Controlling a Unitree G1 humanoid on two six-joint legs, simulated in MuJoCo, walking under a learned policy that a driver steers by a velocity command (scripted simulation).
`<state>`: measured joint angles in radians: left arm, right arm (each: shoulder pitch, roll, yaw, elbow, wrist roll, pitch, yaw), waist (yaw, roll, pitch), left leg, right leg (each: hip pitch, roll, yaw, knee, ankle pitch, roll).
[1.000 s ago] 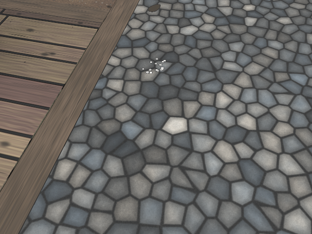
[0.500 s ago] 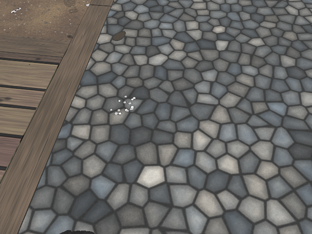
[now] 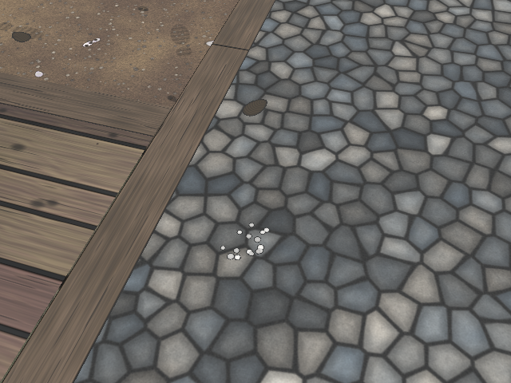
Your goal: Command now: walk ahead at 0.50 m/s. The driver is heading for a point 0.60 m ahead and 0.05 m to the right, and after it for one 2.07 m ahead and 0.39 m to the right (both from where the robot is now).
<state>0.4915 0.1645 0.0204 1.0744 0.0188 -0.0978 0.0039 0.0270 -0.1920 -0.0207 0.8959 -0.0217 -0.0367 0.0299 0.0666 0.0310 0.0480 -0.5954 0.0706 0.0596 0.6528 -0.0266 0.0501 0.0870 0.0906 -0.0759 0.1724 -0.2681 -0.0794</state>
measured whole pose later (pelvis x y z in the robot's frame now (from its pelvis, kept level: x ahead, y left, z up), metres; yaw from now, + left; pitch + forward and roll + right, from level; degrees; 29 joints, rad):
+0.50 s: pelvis +0.26 +0.04 +0.01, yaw +0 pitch +0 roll +1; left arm 0.09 0.20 0.04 0.93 0.02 -0.03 -0.03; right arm 0.47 -0.16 -0.03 1.07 -0.01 -0.10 0.00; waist -0.05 -0.04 0.04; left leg 0.03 -0.09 0.08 0.18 -0.22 0.10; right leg -0.63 -0.10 -0.03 0.75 -0.03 -0.03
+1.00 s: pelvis +0.48 -0.01 +0.01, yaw +0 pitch -1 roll +0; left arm 0.33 0.16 0.01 1.06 0.02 -0.08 0.01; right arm 0.19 -0.18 -0.04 1.00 -0.02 -0.02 -0.02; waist 0.01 0.03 0.08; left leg -0.49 0.04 0.00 0.80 -0.23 0.03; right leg -0.16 0.06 -0.11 0.33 -0.16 -0.10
